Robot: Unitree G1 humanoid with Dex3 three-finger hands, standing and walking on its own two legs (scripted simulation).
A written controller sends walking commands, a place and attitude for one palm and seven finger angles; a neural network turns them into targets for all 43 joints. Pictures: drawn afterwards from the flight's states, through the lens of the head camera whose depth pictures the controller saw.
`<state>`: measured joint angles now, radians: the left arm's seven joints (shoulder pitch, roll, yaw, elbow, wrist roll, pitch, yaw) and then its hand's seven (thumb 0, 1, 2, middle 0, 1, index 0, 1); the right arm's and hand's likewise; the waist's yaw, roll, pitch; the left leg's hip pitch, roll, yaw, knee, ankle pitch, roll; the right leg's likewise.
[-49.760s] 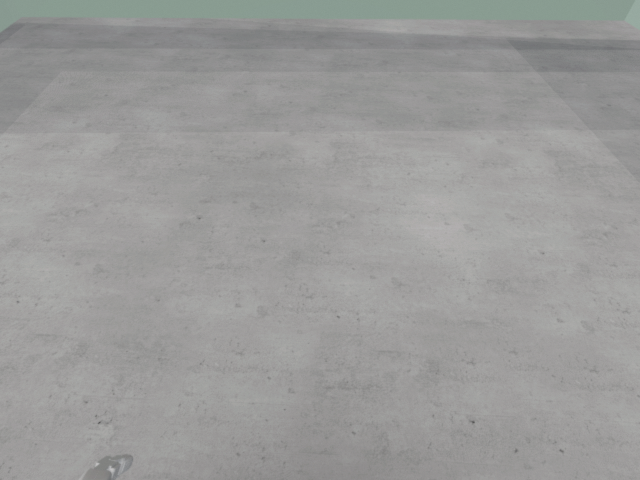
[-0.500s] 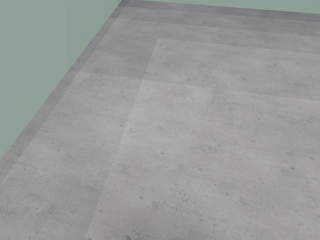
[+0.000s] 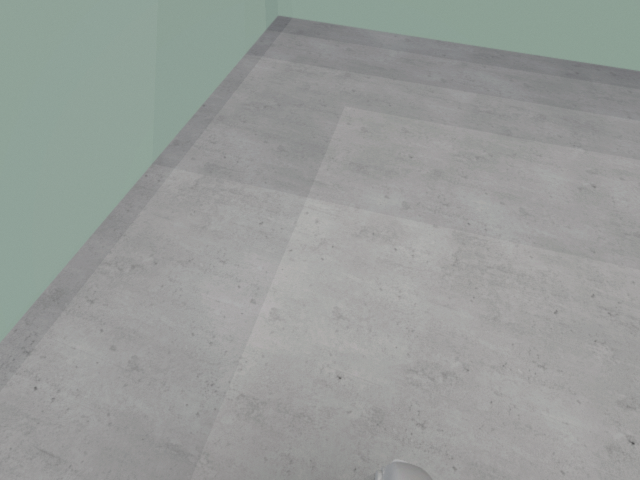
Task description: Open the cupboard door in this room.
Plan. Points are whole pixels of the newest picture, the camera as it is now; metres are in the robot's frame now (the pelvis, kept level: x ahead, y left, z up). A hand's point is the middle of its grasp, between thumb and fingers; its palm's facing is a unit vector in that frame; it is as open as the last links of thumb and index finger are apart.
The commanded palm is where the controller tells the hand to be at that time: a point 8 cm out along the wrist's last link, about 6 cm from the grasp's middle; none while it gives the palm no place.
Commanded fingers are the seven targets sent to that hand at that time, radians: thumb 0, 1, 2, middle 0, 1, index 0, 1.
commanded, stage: turn to face it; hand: left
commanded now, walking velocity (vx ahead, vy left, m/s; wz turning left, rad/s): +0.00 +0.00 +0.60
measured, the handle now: out of the picture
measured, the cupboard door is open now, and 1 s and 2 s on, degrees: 46 46 46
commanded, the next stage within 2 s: none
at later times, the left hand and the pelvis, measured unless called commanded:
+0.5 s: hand out of the picture +0.14 +0.19 -0.20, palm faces +0.32 -0.93 -0.18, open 7.3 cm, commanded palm none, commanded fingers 0.00 0.90 0.90 -0.20 -0.30 -0.20 -0.30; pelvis +0.12 -0.02 -0.02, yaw +17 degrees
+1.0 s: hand (218, 478) +0.15 +0.15 -0.16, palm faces +0.54 -0.80 -0.28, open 7.3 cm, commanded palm none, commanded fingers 0.00 0.90 0.90 -0.20 -0.30 -0.20 -0.30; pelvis +0.19 -0.06 -0.01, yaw +34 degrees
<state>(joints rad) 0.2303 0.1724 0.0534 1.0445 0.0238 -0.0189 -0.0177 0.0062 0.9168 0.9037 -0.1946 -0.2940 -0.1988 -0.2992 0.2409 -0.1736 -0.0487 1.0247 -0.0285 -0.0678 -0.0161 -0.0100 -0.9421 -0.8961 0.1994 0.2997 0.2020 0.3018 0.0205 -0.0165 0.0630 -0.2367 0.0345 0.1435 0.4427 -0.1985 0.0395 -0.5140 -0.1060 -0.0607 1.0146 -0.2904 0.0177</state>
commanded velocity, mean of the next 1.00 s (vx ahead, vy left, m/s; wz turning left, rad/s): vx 0.00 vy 0.00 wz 0.60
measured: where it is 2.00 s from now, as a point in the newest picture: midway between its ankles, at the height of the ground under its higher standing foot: (344, 476)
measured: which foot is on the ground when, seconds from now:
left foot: down 0.00-0.16, up 0.18-0.46, down 0.48-0.84, up 0.86-1.00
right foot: up 0.00-0.14, down 0.16-0.48, up 0.50-0.84, down 0.86-1.00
